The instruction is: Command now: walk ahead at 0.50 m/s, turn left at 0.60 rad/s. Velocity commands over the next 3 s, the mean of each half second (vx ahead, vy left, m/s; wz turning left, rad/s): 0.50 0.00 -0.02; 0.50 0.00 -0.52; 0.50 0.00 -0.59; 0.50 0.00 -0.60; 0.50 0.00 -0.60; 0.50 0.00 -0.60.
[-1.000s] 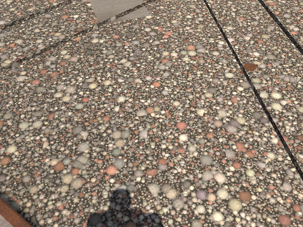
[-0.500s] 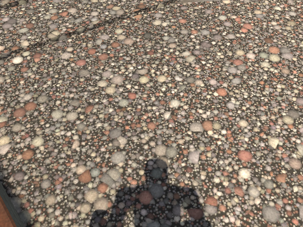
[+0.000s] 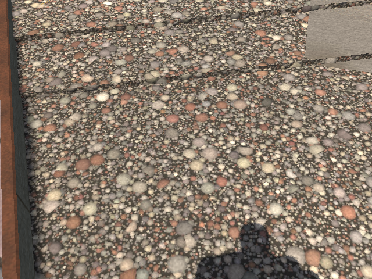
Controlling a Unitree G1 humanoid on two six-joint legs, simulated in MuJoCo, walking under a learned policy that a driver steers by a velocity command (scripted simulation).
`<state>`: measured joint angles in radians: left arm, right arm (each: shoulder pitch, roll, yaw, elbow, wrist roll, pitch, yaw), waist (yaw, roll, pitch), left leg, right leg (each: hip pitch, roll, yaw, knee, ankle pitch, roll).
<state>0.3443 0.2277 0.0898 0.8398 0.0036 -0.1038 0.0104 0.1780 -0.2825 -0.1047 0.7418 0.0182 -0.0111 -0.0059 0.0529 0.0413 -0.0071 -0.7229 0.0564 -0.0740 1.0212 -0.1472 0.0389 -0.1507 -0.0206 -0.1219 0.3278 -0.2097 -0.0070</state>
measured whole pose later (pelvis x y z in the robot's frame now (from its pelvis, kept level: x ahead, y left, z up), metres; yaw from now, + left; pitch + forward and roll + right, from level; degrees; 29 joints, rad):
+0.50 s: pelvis +0.27 +0.07 +0.00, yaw -4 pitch +1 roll +2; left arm 0.19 0.28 0.10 0.85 -0.03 -0.05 0.01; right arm 0.32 -0.22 -0.09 0.91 -0.02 -0.09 -0.01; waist -0.04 -0.05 0.00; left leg -0.09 -0.02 0.17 0.28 -0.22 0.04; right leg -0.71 -0.12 0.07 1.03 -0.11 -0.01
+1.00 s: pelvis +0.54 -0.03 +0.00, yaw -22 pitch +2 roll +1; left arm 0.31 0.26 0.08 0.78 -0.02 -0.06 -0.01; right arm 0.06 -0.28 -0.08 0.78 -0.01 -0.10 -0.01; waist 0.04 0.01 0.05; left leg -0.63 0.10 -0.09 0.94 -0.21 -0.03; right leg -0.22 0.11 0.07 0.36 -0.16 -0.11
